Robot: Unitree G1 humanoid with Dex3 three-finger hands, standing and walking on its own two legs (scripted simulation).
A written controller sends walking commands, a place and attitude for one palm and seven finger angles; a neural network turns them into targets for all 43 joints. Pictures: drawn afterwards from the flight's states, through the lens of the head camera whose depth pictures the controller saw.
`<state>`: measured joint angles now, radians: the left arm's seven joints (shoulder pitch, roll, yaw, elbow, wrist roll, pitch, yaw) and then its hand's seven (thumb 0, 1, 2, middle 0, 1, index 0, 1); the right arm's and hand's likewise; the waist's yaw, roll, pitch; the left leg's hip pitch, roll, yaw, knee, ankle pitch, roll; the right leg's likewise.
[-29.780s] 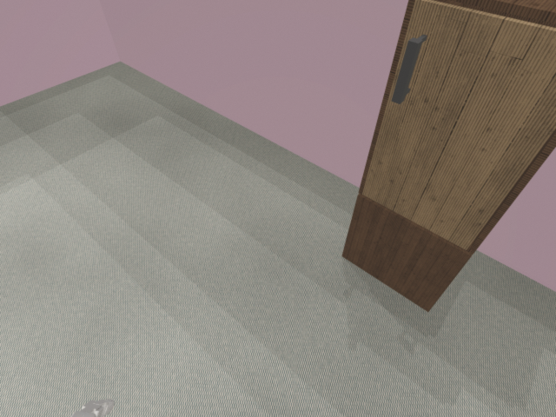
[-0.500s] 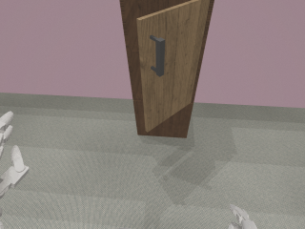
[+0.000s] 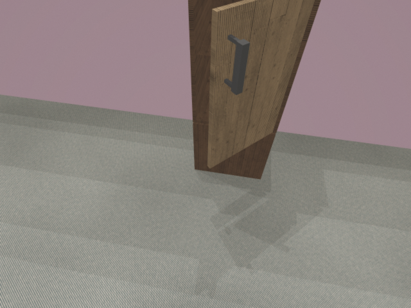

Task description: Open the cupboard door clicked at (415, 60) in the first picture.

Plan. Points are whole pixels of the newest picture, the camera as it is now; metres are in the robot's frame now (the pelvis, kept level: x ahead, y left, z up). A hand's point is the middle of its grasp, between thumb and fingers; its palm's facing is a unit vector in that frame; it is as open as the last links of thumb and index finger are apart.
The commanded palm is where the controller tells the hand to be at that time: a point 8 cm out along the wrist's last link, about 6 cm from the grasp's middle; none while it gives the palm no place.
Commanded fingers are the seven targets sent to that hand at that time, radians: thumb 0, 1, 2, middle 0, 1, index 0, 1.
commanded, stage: let the arm hang, fingers relaxed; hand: left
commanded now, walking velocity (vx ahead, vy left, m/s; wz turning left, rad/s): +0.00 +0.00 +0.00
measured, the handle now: (234, 65) +0.66 -0.03 +0.12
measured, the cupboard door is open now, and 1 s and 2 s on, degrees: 46 46 46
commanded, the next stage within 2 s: look to check the result in 0.68 s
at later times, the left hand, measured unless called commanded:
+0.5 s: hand out of the picture +0.03 +0.19 -0.16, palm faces -0.01 -0.97 -0.22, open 7.4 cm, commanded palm none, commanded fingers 0.00 0.90 0.90 -0.20 -0.30 -0.20 -0.30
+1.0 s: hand out of the picture +0.05 +0.22 -0.16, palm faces -0.01 -0.96 -0.28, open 7.4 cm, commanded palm none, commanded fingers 0.00 0.90 0.90 -0.20 -0.30 -0.20 -0.30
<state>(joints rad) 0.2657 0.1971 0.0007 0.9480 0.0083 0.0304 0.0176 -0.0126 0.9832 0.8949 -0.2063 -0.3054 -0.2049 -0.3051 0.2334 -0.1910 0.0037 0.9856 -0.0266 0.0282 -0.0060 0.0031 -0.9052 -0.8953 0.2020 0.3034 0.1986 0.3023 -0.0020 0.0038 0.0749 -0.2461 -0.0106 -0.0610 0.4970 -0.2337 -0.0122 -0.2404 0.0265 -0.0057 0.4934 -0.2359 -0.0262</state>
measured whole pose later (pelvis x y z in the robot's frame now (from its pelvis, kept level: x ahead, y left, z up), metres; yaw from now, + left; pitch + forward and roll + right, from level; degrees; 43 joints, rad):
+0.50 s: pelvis +0.00 +0.01 +0.01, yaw -1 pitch -2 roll +0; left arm 0.21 0.16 0.01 1.14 0.01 0.00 0.02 0.01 0.91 0.90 -0.20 -0.30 -0.20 -0.30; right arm 0.25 -0.17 -0.01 1.14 -0.02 0.01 -0.02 0.00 -0.91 -0.90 0.20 0.30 0.20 0.30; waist -0.02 0.03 0.05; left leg -0.18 -0.02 -0.04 0.41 -0.19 0.00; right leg -0.19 0.02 0.02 0.42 -0.20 -0.01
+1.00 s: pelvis +0.01 +0.01 +0.01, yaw -1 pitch -1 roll +0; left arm 0.19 0.22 0.02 1.14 0.01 -0.01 0.02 0.01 0.91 0.90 -0.20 -0.30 -0.20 -0.30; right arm 0.20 -0.22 -0.02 1.13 -0.02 0.00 -0.02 0.00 -0.91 -0.90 0.20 0.30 0.20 0.30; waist -0.01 0.03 0.07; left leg -0.16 -0.01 -0.04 0.38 -0.19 0.00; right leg -0.17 0.02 0.02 0.39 -0.20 -0.02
